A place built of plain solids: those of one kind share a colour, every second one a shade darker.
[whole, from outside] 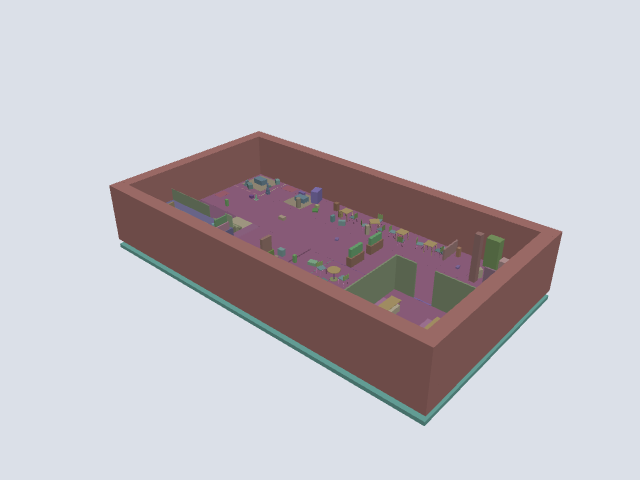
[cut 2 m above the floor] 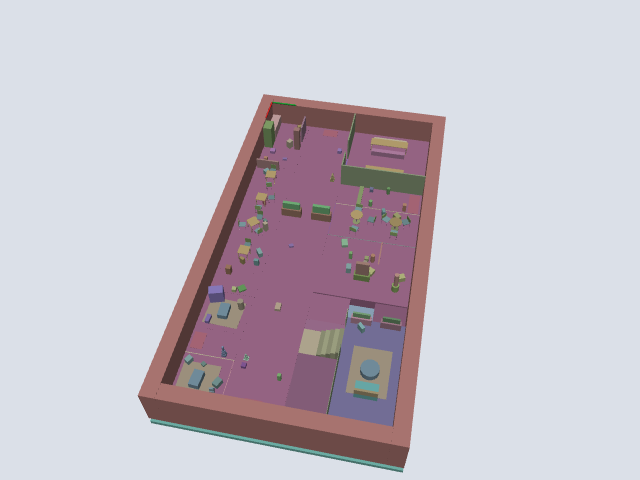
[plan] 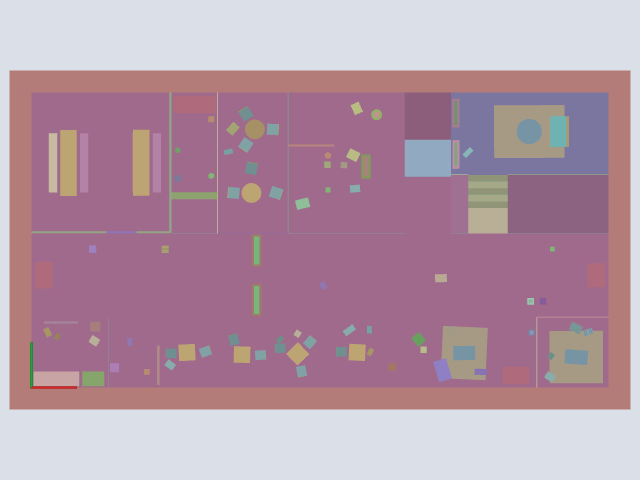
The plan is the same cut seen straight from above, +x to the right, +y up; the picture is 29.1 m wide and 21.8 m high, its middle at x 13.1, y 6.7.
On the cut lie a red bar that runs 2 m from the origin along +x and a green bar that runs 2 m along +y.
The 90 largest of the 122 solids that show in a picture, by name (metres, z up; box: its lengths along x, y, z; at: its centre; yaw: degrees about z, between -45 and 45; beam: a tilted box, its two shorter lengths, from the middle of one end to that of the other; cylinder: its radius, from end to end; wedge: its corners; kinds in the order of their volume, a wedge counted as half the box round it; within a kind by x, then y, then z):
{
 "wall_1": {"box": [1.0, 13.4, 4.6], "at": [-0.5, 6.7, 1.3]},
 "wall_2": {"box": [28.2, 1.0, 4.6], "at": [13.1, -0.5, 1.3]},
 "wall_3": {"box": [28.2, 1.0, 4.6], "at": [13.1, 13.9, 1.3]},
 "wall_4": {"box": [1.0, 13.4, 4.6], "at": [26.7, 6.7, 1.3]},
 "floor_1": {"box": [3.5, 3.2, 1.0], "at": [1.75, 1.6, -0.5]},
 "floor_2": {"box": [6.35, 6.4, 1.0], "at": [3.17, 10.2, -0.5]},
 "floor_3": {"box": [2.0, 3.2, 1.0], "at": [4.5, 1.6, -0.5]},
 "floor_4": {"box": [2.1, 6.4, 1.0], "at": [7.4, 10.2, -0.5]},
 "floor_5": {"box": [3.2, 6.4, 1.0], "at": [10.05, 10.2, -0.5]},
 "floor_6": {"box": [10.65, 3.2, 1.0], "at": [10.82, 1.6, -0.5]},
 "floor_7": {"box": [2.1, 6.4, 1.0], "at": [12.7, 10.2, -0.5]},
 "floor_8": {"box": [26.2, 3.8, 1.0], "at": [13.1, 5.1, -0.5]},
 "floor_9": {"box": [3.2, 6.4, 1.1], "at": [15.35, 10.2, -0.45]},
 "floor_10": {"box": [1.9, 3.2, 1.0], "at": [17.1, 1.6, -0.5]},
 "floor_11": {"box": [2.1, 2.57, 1.0], "at": [18.0, 8.29, -0.5]},
 "floor_12": {"box": [2.1, 2.15, 1.0], "at": [18.0, 12.32, -0.5]},
 "floor_13": {"box": [3.0, 3.2, 1.0], "at": [19.55, 1.6, -0.5]},
 "floor_14": {"box": [1.9, 3.2, 1.0], "at": [22.0, 1.6, -0.5]},
 "floor_15": {"box": [3.25, 3.2, 1.0], "at": [24.57, 1.6, -0.5]},
 "floor_base_1": {"box": [28.2, 15.4, 0.3], "at": [13.1, 6.7, -1.57]},
 "floor_deck_1": {"box": [7.15, 3.75, 1.99], "at": [22.62, 11.53, -0.01]},
 "floor_fore_1": {"box": [0.78, 2.65, 1.0], "at": [19.44, 8.32, -0.5]},
 "floor_fore_2": {"box": [4.57, 2.65, 1.0], "at": [23.91, 8.32, -0.5]},
 "step_tread_1": {"box": [1.8, 0.3, 1.17], "at": [20.73, 8.3, -0.42]},
 "step_tread_2": {"box": [1.8, 0.3, 1.33], "at": [20.73, 8.6, -0.34]},
 "step_tread_3": {"box": [1.8, 0.3, 1.5], "at": [20.73, 8.9, -0.25]},
 "step_tread_4": {"box": [1.8, 0.3, 1.66], "at": [20.73, 9.2, -0.17]},
 "step_tread_5": {"box": [1.8, 0.3, 1.82], "at": [20.73, 9.5, -0.09]},
 "floor_hatch_1": {"box": [0.47, 1.68, 0.6], "at": [17.18, 10.41, -1.1]},
 "floor_hatch_2": {"box": [1.63, 1.68, 1.0], "at": [18.23, 10.41, -0.5]},
 "part_1": {"box": [3.41, 0.1, 2.65], "at": [1.71, 7.05, 1.27]},
 "part_2": {"box": [1.59, 0.1, 2.65], "at": [5.55, 7.05, 1.27]},
 "part_3": {"box": [0.1, 6.3, 2.65], "at": [6.3, 10.25, 1.27]},
 "floor_before_steps_1": {"box": [1.8, 1.15, 1.0], "at": [20.73, 7.58, -0.5]},
 "tall_1": {"box": [1.0, 0.67, 2.25], "at": [2.8, 0.4, 1.12]},
 "counter_1": {"box": [2.08, 0.67, 0.87], "at": [1.13, 0.4, 0.43]},
 "low_rug_1": {"box": [2.04, 2.38, 0.06], "at": [19.65, 1.57, -0.02], "yaw": -2.6},
 "low_rug_2": {"box": [3.2, 2.4, 0.06], "at": [22.6, 11.63, 0.97], "yaw": 0.1},
 "low_rug_3": {"box": [2.43, 2.38, 0.06], "at": [24.74, 1.38, -0.02], "yaw": 0.2},
 "low_1": {"box": [1.0, 0.65, 0.39], "at": [19.65, 1.57, 0.2], "yaw": 1.0},
 "low_2": {"cylinder": 0.57, "from": [22.6, 11.63, 1.0], "to": [22.6, 11.63, 1.45]},
 "low_3": {"box": [1.05, 0.65, 0.44], "at": [24.74, 1.38, 0.23], "yaw": -4.3},
 "neck_1": {"box": [0.45, 1.47, 0.7], "at": [10.22, 3.98, 0.35]},
 "neck_2": {"box": [0.45, 1.47, 0.7], "at": [10.22, 6.22, 0.35]},
 "bencha_1": {"box": [0.38, 2.7, 0.44], "at": [2.38, 10.2, 0.22]},
 "bencha_2": {"box": [0.38, 2.7, 0.44], "at": [5.69, 10.2, 0.22]},
 "benchb_1": {"box": [0.38, 2.7, 0.44], "at": [0.97, 10.2, 0.22]},
 "benchb_2": {"box": [0.38, 2.7, 0.44], "at": [4.79, 10.2, 0.22]},
 "column_a0a_1": {"box": [0.45, 0.45, 3.6], "at": [2.89, 2.77, 1.8]},
 "trolley_1": {"box": [0.61, 0.96, 1.05], "at": [18.67, 0.79, 0.53], "yaw": 17.0},
 "sofa_seat_1": {"box": [0.86, 1.4, 0.44], "at": [23.98, 11.63, 1.22]},
 "edgeW_1": {"box": [0.33, 1.3, 0.6], "at": [19.27, 10.59, 1.29]},
 "edgeW_2": {"box": [0.33, 1.3, 0.6], "at": [19.27, 12.46, 1.29]},
 "neck_plant_1": {"box": [0.25, 1.27, 0.56], "at": [10.22, 3.98, 0.98]},
 "neck_plant_2": {"box": [0.25, 1.27, 0.66], "at": [10.22, 6.22, 1.03]},
 "piece_1": {"box": [0.43, 1.1, 0.55], "at": [15.19, 10.04, 0.38]},
 "piece_2": {"cylinder": 0.25, "from": [15.67, 12.39, 0.1], "to": [15.67, 12.39, 0.65]},
 "bag_1": {"box": [0.43, 0.33, 0.39], "at": [6.3, 1.02, 0.2], "yaw": -37.3},
 "bag_2": {"box": [0.55, 0.29, 0.4], "at": [14.43, 2.6, 0.2], "yaw": 36.0},
 "bag_3": {"box": [0.46, 0.34, 0.52], "at": [14.69, 9.03, 0.36], "yaw": 5.2},
 "bag_4": {"box": [0.44, 0.34, 0.39], "at": [23.55, 0.48, 0.2], "yaw": -30.8},
 "bag_5": {"box": [0.54, 0.39, 0.4], "at": [24.72, 2.69, 0.21], "yaw": -25.4},
 "plant_1": {"box": [0.23, 0.9, 1.16], "at": [15.19, 10.04, 1.23]},
 "plant_2": {"cylinder": 0.15, "from": [15.67, 12.39, 0.65], "to": [15.67, 12.39, 1.76]},
 "screenN_1": {"box": [1.55, 0.12, 1.5], "at": [1.34, 2.95, 0.75]},
 "bin_1": {"box": [0.42, 0.37, 0.64], "at": [2.85, 2.12, 0.32], "yaw": -31.8},
 "bin_2": {"box": [0.28, 0.29, 0.76], "at": [12.09, 2.44, 0.38], "yaw": -33.8},
 "bin_3": {"cylinder": 0.2, "from": [19.07, 2.57, 0.01], "to": [19.07, 2.57, 0.81]},
 "low_mat_1": {"box": [0.8, 1.2, 0.06], "at": [0.55, 5.1, -0.02]},
 "low_mat_2": {"box": [1.92, 0.8, 0.06], "at": [7.4, 12.85, -0.02]},
 "low_mat_3": {"box": [1.2, 0.8, 0.06], "at": [22.0, 0.55, -0.02]},
 "low_mat_4": {"box": [0.8, 1.1, 0.06], "at": [25.65, 5.1, -0.02]},
 "carton_1": {"box": [0.39, 0.51, 0.4], "at": [9.14, 11.76, 0.2], "yaw": -43.3},
 "carton_2": {"box": [0.52, 0.45, 0.29], "at": [14.61, 10.55, 0.24], "yaw": -26.4},
 "carton_3": {"box": [0.4, 0.5, 0.4], "at": [14.77, 12.68, 0.3], "yaw": 24.5},
 "screenW_1": {"box": [0.13, 1.8, 0.9], "at": [5.75, 1.01, 0.45]},
 "top_1": {"box": [0.75, 3.0, 0.04], "at": [1.68, 10.2, 0.73]},
 "top_2": {"box": [0.75, 3.0, 0.04], "at": [4.98, 10.2, 0.73]},
 "rail_front_1": {"box": [4.57, 0.04, 0.98], "at": [23.91, 9.67, 1.48]},
 "edgeW_plant_1": {"box": [0.13, 1.1, 0.56], "at": [19.27, 10.59, 1.87]},
 "edgeW_plant_2": {"box": [0.13, 1.1, 0.61], "at": [19.27, 12.46, 1.9]},
 "edge_bin_1": {"box": [0.27, 0.27, 0.7], "at": [5.24, 0.71, 0.35]},
 "edge_bin_2": {"box": [0.35, 0.35, 0.65], "at": [16.39, 0.93, 0.33]},
 "low_beam_1": {"box": [2.1, 0.32, 0.16], "at": [7.4, 8.71, 0.03]},
 "cabin_bag_1": {"box": [0.4, 0.23, 0.52], "at": [8.94, 10.71, 0.26], "yaw": 14.2},
 "cabin_bag_2": {"box": [0.49, 0.23, 0.5], "at": [19.82, 10.67, 1.24], "yaw": 43.8},
 "sofa_back_1": {"box": [0.14, 1.4, 0.45], "at": [24.34, 11.63, 1.67]},
 "inway_suitcase_lying_1": {"box": [0.61, 0.44, 0.29], "at": [12.31, 8.35, 0.1], "yaw": 13.9},
 "backpack_1": {"box": [0.27, 0.41, 0.54], "at": [0.73, 2.51, 0.27], "yaw": 27.1},
 "inway_duffel_1": {"box": [0.54, 0.37, 0.29], "at": [18.59, 4.96, 0.1], "yaw": 1.7}
}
